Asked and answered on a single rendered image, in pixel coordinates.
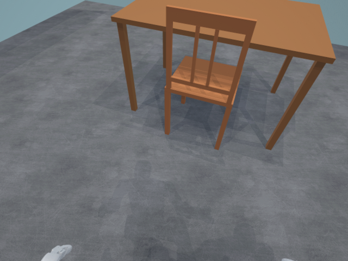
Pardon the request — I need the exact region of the table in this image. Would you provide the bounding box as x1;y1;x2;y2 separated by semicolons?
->
111;0;336;150

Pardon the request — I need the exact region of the chair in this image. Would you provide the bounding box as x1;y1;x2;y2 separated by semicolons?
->
164;5;257;150

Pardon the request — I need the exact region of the left robot hand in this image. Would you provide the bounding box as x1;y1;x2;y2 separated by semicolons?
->
41;245;72;261

